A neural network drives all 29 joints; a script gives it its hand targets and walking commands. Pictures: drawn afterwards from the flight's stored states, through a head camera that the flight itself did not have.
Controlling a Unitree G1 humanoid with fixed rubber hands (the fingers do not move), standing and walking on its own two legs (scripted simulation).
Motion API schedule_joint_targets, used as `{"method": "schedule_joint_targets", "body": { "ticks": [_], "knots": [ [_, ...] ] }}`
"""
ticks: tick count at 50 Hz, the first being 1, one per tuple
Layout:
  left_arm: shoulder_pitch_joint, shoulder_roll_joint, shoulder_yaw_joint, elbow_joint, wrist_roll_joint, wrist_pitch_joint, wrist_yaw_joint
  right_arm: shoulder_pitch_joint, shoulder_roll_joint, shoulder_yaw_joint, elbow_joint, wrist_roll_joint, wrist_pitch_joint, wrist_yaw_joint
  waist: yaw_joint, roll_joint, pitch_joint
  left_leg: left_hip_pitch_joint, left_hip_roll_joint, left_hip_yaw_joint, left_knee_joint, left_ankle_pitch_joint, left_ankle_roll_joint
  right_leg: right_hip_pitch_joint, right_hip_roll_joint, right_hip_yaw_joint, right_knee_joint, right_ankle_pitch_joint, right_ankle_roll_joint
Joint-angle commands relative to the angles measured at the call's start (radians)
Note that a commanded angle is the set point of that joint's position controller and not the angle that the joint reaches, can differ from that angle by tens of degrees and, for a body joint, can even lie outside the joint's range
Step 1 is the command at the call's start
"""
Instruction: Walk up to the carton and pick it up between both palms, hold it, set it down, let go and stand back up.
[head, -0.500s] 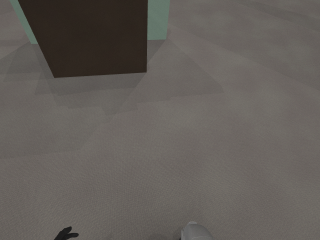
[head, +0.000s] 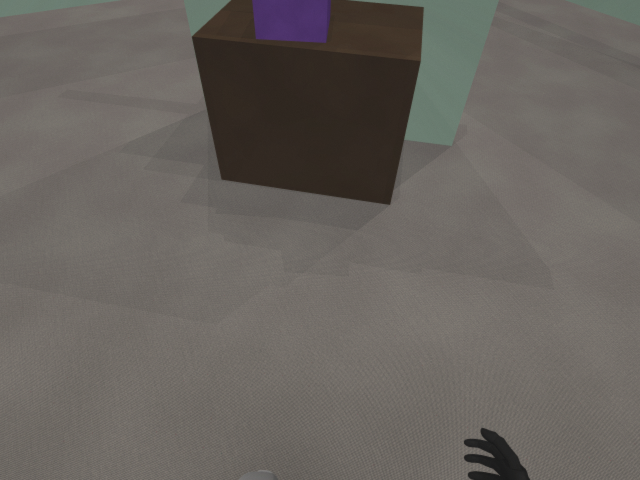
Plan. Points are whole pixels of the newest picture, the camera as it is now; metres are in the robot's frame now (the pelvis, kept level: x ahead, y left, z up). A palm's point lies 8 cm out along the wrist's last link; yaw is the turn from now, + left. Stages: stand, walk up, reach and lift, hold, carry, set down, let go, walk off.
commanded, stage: walk up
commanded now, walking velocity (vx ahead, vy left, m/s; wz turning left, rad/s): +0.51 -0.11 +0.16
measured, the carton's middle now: out of the picture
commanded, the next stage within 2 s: none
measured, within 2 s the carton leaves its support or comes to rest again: neither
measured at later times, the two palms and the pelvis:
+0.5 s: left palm (188, 343) +0.35 +0.25 -0.13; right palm (498, 446) +0.23 -0.24 -0.15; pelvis +0.27 +0.00 -0.01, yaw +1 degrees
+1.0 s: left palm (250, 291) +0.45 +0.17 -0.12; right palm (482, 211) +0.70 -0.30 -0.12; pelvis +0.55 -0.05 +0.00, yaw +2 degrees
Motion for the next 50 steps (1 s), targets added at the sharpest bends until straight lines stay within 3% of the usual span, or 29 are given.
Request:
{"method": "schedule_joint_targets", "body": {
  "ticks": [1,6,8,10,11,12,13,14,15,17,18,21,25,28,30,32,33,34,35,36,37,38,39,41,44,45,46,47,50],
  "knots": [
    [0.089,0.094,0.013,0.004,0.0,-0.018,0.003,-0.197,-0.036,0.014,-0.113,0.009,-0.035,0.012,-0.001,-0.027,0.206,-0.248,0.054,0.074,-0.123,0.015,-0.012,0.084,-0.391,0.329,-0.251,0.257,-0.051],
    [0.162,0.092,0.004,0.079,-0.005,0.001,0.005,-0.255,-0.01,0.03,-0.123,0.006,-0.041,0.0,0.012,-0.097,0.214,-0.085,0.006,0.208,-0.25,-0.027,0.019,0.076,-0.317,0.179,-0.135,0.709,-0.052],
    [0.15,0.108,0.004,0.094,-0.012,0.002,0.006,-0.187,-0.012,0.027,-0.1,0.003,-0.042,-0.015,-0.026,-0.137,0.179,0.06,-0.048,0.249,-0.274,-0.033,0.049,0.062,-0.31,0.14,-0.035,1.003,-0.061],
    [0.105,0.14,0.008,0.101,-0.029,0.002,0.009,0.005,-0.036,0.012,-0.041,-0.004,-0.049,-0.034,-0.129,-0.147,0.079,0.317,-0.098,0.27,-0.328,0.008,0.089,0.001,-0.296,0.092,0.184,1.172,-0.055],
    [0.063,0.143,0.006,0.092,-0.046,0.002,0.01,0.176,-0.073,-0.006,0.003,-0.016,-0.062,-0.048,-0.222,-0.114,-0.011,0.601,-0.053,0.201,-0.368,0.069,0.12,-0.176,-0.261,0.089,0.376,1.055,-0.03],
    [0.02,0.117,-0.002,0.037,-0.078,-0.001,0.01,0.396,-0.195,-0.043,0.036,-0.04,-0.068,-0.069,-0.326,0.038,-0.165,0.941,0.236,-0.157,-0.434,-0.089,0.213,-0.495,-0.176,0.054,0.705,0.656,0.027],
    [0.06,0.085,-0.002,0.008,-0.084,0.007,0.008,0.482,-0.298,-0.068,0.08,-0.021,-0.057,-0.081,-0.301,0.196,-0.249,1.006,0.508,-0.628,-0.635,-0.209,0.337,-0.648,-0.054,0.125,0.978,-0.156,0.042],
    [-0.029,0.163,0.031,0.003,-0.06,0.015,0.003,0.439,-0.273,-0.067,0.088,0.015,-0.041,-0.085,-0.286,0.091,-0.24,0.888,0.482,-0.677,-0.69,-0.323,0.323,-0.645,-0.092,0.267,1.108,-0.138,0.039],
    [-0.105,0.161,0.041,-0.022,-0.047,0.008,-0.005,0.355,-0.247,-0.052,0.079,0.006,-0.051,-0.081,-0.249,0.011,-0.136,0.787,0.442,-0.554,-0.721,-0.226,0.263,-0.674,-0.123,0.324,1.119,-0.084,0.035],
    [-0.111,0.041,0.022,-0.028,-0.03,0.003,-0.003,0.223,-0.149,-0.023,0.072,-0.002,-0.079,-0.072,-0.155,0.014,0.025,0.519,0.376,-0.322,-0.735,-0.082,0.182,-0.646,-0.182,0.313,1.03,0.03,0.041],
    [-0.11,0.025,0.023,-0.026,-0.014,0.008,-0.003,0.179,-0.096,-0.008,0.08,0.009,-0.085,-0.066,-0.117,0.032,0.081,0.389,0.32,-0.269,-0.755,-0.05,0.164,-0.571,-0.189,0.316,0.984,0.046,0.051],
    [-0.071,-0.019,0.022,-0.024,-0.006,0.039,-0.003,0.189,-0.043,0.012,0.107,0.012,-0.11,-0.061,-0.048,0.056,0.119,0.276,0.313,-0.167,-0.733,0.124,0.162,-0.505,-0.204,0.335,0.875,-0.01,0.083],
    [-0.201,0.007,0.0,-0.076,-0.019,0.053,-0.033,0.134,-0.093,0.005,0.093,-0.008,-0.117,-0.063,-0.026,0.119,0.252,0.114,0.234,0.02,-0.77,0.079,0.084,-0.413,-0.256,0.299,0.477,0.115,0.116],
    [-0.307,0.055,0.002,-0.129,-0.017,0.045,-0.051,0.201,-0.135,-0.011,0.107,0.003,-0.105,-0.053,-0.054,0.18,0.197,0.137,0.233,-0.014,-0.771,0.053,0.079,-0.289,-0.206,0.213,0.337,0.195,0.117],
    [-0.289,0.114,0.015,-0.128,-0.014,0.043,-0.062,0.229,-0.173,-0.011,0.107,0.009,-0.096,-0.044,-0.039,0.135,0.173,0.141,0.245,-0.015,-0.732,0.089,0.082,-0.186,-0.178,0.185,0.335,0.213,0.112],
    [-0.148,0.164,0.032,-0.081,-0.016,0.033,-0.057,0.271,-0.175,-0.012,0.118,0.011,-0.09,-0.04,0.009,0.004,0.068,0.166,0.17,0.077,-0.493,0.214,0.045,-0.027,-0.129,0.137,0.297,0.193,0.103],
    [0.016,0.241,0.062,-0.058,-0.005,0.019,-0.038,0.299,-0.125,-0.006,0.14,0.024,-0.075,-0.041,0.113,-0.082,-0.041,0.11,0.027,0.166,-0.209,0.022,0.017,0.159,-0.217,0.254,0.26,0.13,0.098],
    [0.153,0.365,0.089,-0.029,0.007,0.009,-0.02,0.346,-0.074,0.013,0.112,0.02,-0.066,-0.041,0.128,-0.39,-0.145,-0.026,-0.08,0.134,0.126,-0.39,-0.016,0.263,-0.496,0.679,0.052,-0.062,0.053],
    [0.13,0.442,0.103,-0.012,-0.012,0.019,-0.003,0.433,-0.085,0.002,0.101,0.018,-0.056,-0.048,0.076,-0.473,-0.191,-0.09,-0.095,0.042,0.286,-0.398,-0.014,0.274,-0.598,1.007,-0.12,-0.252,-0.036],
    [0.005,0.401,0.098,-0.03,-0.031,0.028,0.002,0.424,-0.132,-0.016,0.102,0.014,-0.049,-0.048,0.042,-0.459,-0.174,-0.113,-0.043,0.016,0.389,-0.32,-0.005,0.226,-0.622,1.033,-0.178,-0.38,-0.088],
    [-0.039,0.345,0.08,-0.065,-0.026,0.018,-0.002,0.326,-0.137,-0.011,0.078,0.015,-0.061,-0.046,0.037,-0.349,-0.086,-0.112,-0.019,-0.007,0.415,-0.257,0.008,0.109,-0.565,0.964,-0.196,-0.32,-0.048],
    [-0.109,0.29,0.065,-0.088,-0.012,0.006,0.0,0.296,-0.114,-0.011,0.091,0.024,-0.072,-0.045,0.014,-0.251,0.002,-0.132,0.016,-0.006,0.421,-0.183,0.013,0.02,-0.521,0.8,-0.153,-0.19,-0.015],
    [-0.078,0.264,0.06,-0.065,-0.013,0.007,0.013,0.237,-0.117,-0.018,0.095,0.0,-0.069,-0.033,0.006,-0.121,0.075,-0.117,0.03,-0.026,0.395,-0.114,-0.001,-0.074,-0.529,0.729,-0.095,0.166,0.029],
    [-0.084,0.184,0.045,-0.026,-0.014,-0.001,0.011,0.296,-0.039,-0.007,0.112,0.001,-0.061,-0.025,-0.042,-0.171,0.051,-0.067,0.048,-0.021,0.337,-0.048,-0.022,-0.094,-0.463,0.558,-0.018,0.437,0.032],
    [-0.075,0.138,0.036,-0.018,-0.009,-0.009,0.006,0.218,-0.046,0.003,0.085,-0.003,-0.035,-0.017,-0.059,-0.146,0.059,-0.096,0.042,0.009,0.295,-0.021,-0.039,-0.086,-0.432,0.478,-0.034,0.486,-0.026],
    [-0.066,0.157,0.038,-0.02,-0.011,-0.01,0.01,0.172,-0.025,0.016,0.061,0.002,-0.026,-0.01,-0.06,-0.177,0.067,-0.125,0.038,0.011,0.272,0.0,-0.042,-0.096,-0.437,0.454,-0.046,0.494,-0.035],
    [-0.067,0.154,0.035,-0.012,-0.008,-0.014,0.012,0.15,-0.028,0.019,0.04,0.004,-0.021,-0.007,-0.066,-0.115,0.057,-0.147,0.046,0.014,0.231,0.038,-0.047,-0.077,-0.426,0.428,-0.055,0.487,-0.032],
    [-0.049,0.157,0.037,-0.015,-0.005,-0.014,0.012,0.121,-0.019,0.026,0.025,0.006,-0.014,-0.002,-0.065,-0.169,0.079,-0.14,0.059,0.03,0.157,0.047,-0.055,-0.109,-0.448,0.422,-0.077,0.472,-0.043],
    [-0.044,0.167,0.034,-0.011,-0.006,-0.013,0.012,-0.023,-0.03,0.044,-0.029,0.006,-0.014,0.013,-0.028,-0.17,0.14,-0.13,0.073,0.088,-0.107,0.079,-0.06,-0.111,-0.405,0.345,-0.127,0.424,-0.042]
  ]
}}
